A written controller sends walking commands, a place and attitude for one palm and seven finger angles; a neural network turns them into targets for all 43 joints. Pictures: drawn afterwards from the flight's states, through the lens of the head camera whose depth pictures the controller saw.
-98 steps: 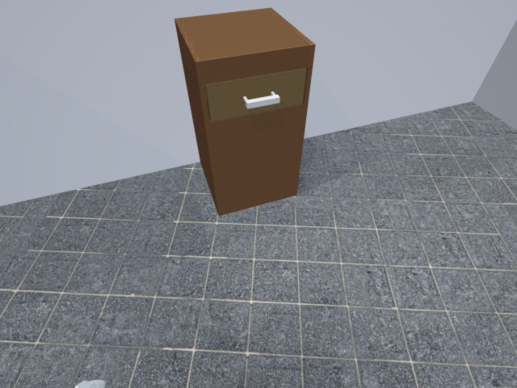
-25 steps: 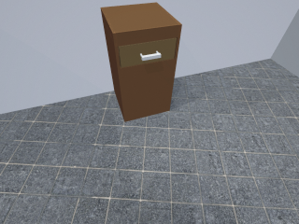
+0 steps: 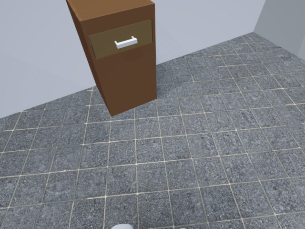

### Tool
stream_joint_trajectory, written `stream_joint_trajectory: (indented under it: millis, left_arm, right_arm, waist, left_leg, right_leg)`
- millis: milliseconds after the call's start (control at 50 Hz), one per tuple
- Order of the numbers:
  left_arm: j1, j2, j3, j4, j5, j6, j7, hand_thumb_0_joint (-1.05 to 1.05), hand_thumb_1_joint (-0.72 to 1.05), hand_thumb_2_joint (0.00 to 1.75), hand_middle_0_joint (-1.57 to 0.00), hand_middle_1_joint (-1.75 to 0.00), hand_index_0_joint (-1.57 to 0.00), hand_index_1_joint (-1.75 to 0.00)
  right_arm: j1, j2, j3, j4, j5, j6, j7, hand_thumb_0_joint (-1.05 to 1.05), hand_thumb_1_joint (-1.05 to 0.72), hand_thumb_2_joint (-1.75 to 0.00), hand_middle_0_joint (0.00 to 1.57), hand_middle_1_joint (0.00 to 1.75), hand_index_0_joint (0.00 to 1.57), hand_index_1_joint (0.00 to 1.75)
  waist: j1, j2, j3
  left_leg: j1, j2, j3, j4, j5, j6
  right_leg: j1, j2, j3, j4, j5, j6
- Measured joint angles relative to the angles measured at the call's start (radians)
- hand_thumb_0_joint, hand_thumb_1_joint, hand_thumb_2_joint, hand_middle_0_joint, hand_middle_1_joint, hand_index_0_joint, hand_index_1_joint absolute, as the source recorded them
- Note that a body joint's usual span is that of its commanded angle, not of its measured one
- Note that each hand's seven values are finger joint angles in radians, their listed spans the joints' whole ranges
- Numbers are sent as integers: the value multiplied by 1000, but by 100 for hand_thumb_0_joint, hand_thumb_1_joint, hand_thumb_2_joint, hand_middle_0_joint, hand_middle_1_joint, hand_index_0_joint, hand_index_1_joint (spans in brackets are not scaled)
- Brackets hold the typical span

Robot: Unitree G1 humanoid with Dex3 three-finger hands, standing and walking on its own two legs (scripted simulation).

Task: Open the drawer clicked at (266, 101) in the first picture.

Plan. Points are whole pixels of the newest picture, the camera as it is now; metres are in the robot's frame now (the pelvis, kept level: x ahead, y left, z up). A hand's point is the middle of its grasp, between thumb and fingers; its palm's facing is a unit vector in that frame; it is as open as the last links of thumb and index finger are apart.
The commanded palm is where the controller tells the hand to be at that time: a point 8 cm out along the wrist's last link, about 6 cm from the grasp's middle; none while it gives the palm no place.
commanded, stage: walk to a spot facing it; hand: left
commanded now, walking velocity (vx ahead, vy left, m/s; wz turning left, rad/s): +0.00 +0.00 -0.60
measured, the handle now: (125, 41) +1.10 +0.26 -0.11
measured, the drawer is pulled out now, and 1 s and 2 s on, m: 0.00 0.00 0.00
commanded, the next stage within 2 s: turn to face it in 1.72 s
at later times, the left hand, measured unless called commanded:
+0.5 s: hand (79, 223) +0.15 +0.24 -0.14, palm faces -0.23 -0.95 -0.20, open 7.4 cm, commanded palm none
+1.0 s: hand (160, 160) +0.36 +0.01 -0.15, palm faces -0.56 -0.80 -0.19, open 7.2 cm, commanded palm none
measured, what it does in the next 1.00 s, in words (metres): walks ahead, turning right: left foot, then right foot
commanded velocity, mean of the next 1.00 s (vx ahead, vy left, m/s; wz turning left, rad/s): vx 0.30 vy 0.00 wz -0.50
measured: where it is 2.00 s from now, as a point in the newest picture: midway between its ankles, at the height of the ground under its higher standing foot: (217, 181)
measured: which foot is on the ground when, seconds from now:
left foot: up 0.00-0.30, down 0.32-0.82, up 0.84-1.00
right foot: down 0.00-0.32, up 0.34-0.80, down 0.82-1.00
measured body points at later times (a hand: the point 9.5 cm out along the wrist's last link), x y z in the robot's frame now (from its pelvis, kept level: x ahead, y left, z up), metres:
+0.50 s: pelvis +0.03 +0.04 +0.03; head +0.04 +0.08 +0.47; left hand +0.16 +0.29 -0.13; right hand -0.02 -0.22 -0.10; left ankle -0.03 +0.15 -0.72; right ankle +0.02 -0.11 -0.62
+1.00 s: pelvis +0.17 -0.08 +0.01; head +0.20 -0.09 +0.46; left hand +0.39 +0.05 -0.14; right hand +0.02 -0.26 -0.14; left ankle +0.25 +0.06 -0.63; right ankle +0.18 -0.16 -0.72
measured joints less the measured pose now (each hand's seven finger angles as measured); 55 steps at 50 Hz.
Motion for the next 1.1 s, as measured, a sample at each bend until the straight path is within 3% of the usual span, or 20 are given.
stream_joint_trajectory:
  millis: [60, 120, 240, 320, 340, 380, 440, 520, 600, 660, 760, 800, 820, 860, 900, 940, 1000, 1100]
  left_arm:
    - [15, -25, -2, -10, -2, 2, 7, 0, 91, 90, -20, -30, -20, -30]
    - [27, -33, 3, -13, -2, 4, 8, 0, 91, 90, -20, -30, -20, -30]
    - [43, -18, 19, -14, 0, 0, 1, 0, 90, 90, -20, -30, -21, -30]
    - [56, 9, 34, -17, 0, 7, -4, 0, 90, 90, -20, -30, -20, -30]
    - [55, 17, 41, -14, -3, 12, -7, 0, 90, 90, -20, -30, -20, -30]
    - [48, 33, 57, -6, 1, 20, -17, 0, 91, 90, -20, -30, -20, -30]
    - [34, 59, 74, -9, 12, 16, -37, 1, 91, 90, -20, -30, -20, -30]
    - [6, 77, 81, -19, 16, 9, -45, 0, 91, 90, -20, -30, -20, -30]
    - [-35, 70, 71, -13, 15, 15, -47, 0, 91, 90, -19, -30, -20, -30]
    - [-79, 50, 55, -7, 12, 19, -53, 0, 91, 90, -19, -30, -19, -30]
    - [-169, 13, 29, -17, 7, 0, -57, 1, 91, 90, -19, -30, -19, -30]
    - [-184, 8, 22, -28, 8, -28, -55, 0, 91, 90, -20, -30, -20, -30]
    - [-185, 9, 19, -35, 7, -47, -52, 0, 91, 90, -20, -30, -20, -30]
    - [-186, 0, 19, -39, -8, -72, -36, 0, 91, 90, -20, -30, -20, -30]
    - [-168, -5, 16, -31, -14, -73, -22, 0, 91, 90, -20, -30, -20, -30]
    - [-138, -12, 13, -8, -11, -71, -9, 0, 91, 90, -20, -30, -20, -30]
    - [-94, -14, 31, 22, -9, -75, 11, -1, 94, 90, -20, -30, -20, -30]
    - [-29, 4, 34, 53, -1, -81, 5, -1, 94, 90, -20, -30, -20, -30]
  right_arm:
    - [-7, 3, -7, -4, 0, 6, 3, 1, -91, -90, 20, 29, 21, 30]
    - [-11, 10, -9, -20, 0, -1, 2, 1, -91, -90, 20, 29, 20, 30]
    - [-11, 13, -8, -43, -1, -16, 2, 1, -91, -90, 20, 29, 20, 30]
    - [15, 11, -3, -65, 4, -51, 1, 1, -91, -90, 20, 29, 20, 30]
    - [24, 13, -2, -68, 1, -64, -3, 1, -91, -90, 20, 29, 20, 30]
    - [54, 19, 4, -69, -3, -77, -6, 1, -91, -90, 20, 29, 20, 30]
    - [120, 26, 14, -54, -8, -90, -8, 1, -91, -90, 20, 29, 20, 30]
    - [198, 40, 26, -17, -6, -108, -16, 1, -91, -90, 20, 29, 20, 30]
    - [262, 62, 36, 21, -7, -122, -21, 1, -91, -90, 20, 29, 20, 30]
    - [303, 78, 40, 49, -13, -124, -22, 1, -91, -90, 20, 29, 20, 30]
    - [361, 94, 39, 100, -16, -115, -17, 1, -91, -90, 20, 29, 20, 30]
    - [388, 101, 37, 122, -10, -104, -10, 1, -91, -90, 20, 29, 20, 30]
    - [402, 105, 37, 128, -1, -97, -5, 1, -91, -90, 20, 29, 20, 30]
    - [365, 101, 30, 137, 8, -78, -3, 1, -91, -90, 20, 29, 21, 30]
    - [309, 97, 21, 123, 4, -69, -2, 1, -91, -90, 20, 29, 20, 30]
    - [249, 92, 14, 92, -6, -67, 0, 2, -91, -90, 20, 29, 20, 30]
    - [173, 88, 5, 34, -13, -71, 5, 1, -91, -90, 20, 29, 20, 30]
    - [80, 89, -1, -16, -19, -78, 24, 1, -91, -90, 19, 29, 20, 30]
  waist:
    - [7, 1, 5]
    - [8, -16, -4]
    - [22, -38, -46]
    - [23, -50, -89]
    - [12, -52, -94]
    - [-1, -61, -98]
    - [-8, -64, -108]
    - [-8, -70, -104]
    - [-21, -71, -76]
    - [-41, -66, -43]
    - [-80, -49, 19]
    - [-83, -56, 30]
    - [-80, -67, 25]
    - [-79, -56, 47]
    - [-85, -51, 53]
    - [-88, -46, 39]
    - [-86, -36, -2]
    - [-54, -20, -60]
  left_leg:
    - [-73, -28, -49, 157, 30, -3]
    - [-80, -38, -58, 136, 57, -10]
    - [-1, -49, -68, -62, 30, -7]
    - [138, -61, -64, -365, 40, 29]
    - [154, -59, -59, -406, 95, 43]
    - [181, -54, -35, -411, 126, 60]
    - [252, -32, -1, -477, 134, 63]
    - [329, -15, 55, -540, 129, 58]
    - [397, 0, 118, -565, 96, 46]
    - [448, 12, 167, -578, 65, 31]
    - [507, 48, 237, -528, -18, -9]
    - [473, 79, 247, -353, -63, -17]
    - [407, 94, 228, -174, -51, -10]
    - [234, 101, 102, 211, -50, 2]
    - [78, 95, 21, 414, 17, 8]
    - [-49, 108, -7, 436, 76, 6]
    - [-176, 127, -15, 311, 138, -4]
    - [-225, 121, -4, 74, 233, -16]
  right_leg:
    - [12, 13, 23, -77, 54, -1]
    - [18, 20, 58, -149, 106, 0]
    - [19, 44, 133, -240, 171, 14]
    - [-11, 71, 174, -209, 141, 34]
    - [-37, 75, 166, -145, 52, 38]
    - [-98, 49, 89, 33, -54, 58]
    - [-195, -1, 3, 286, 7, 78]
    - [-287, -67, -27, 459, 110, 92]
    - [-326, -113, -60, 451, 146, 91]
    - [-317, -127, -110, 330, 154, 79]
    - [-223, -82, -191, 54, 98, 15]
    - [-127, -54, -215, -56, 106, -22]
    - [-104, -56, -212, -76, 159, -52]
    - [-107, -36, -207, -4, 119, -70]
    - [-64, -16, -196, -20, 78, -66]
    - [-15, 0, -179, -81, 85, -54]
    - [43, 12, -151, -165, 101, -51]
    - [125, 22, -110, -247, 89, -39]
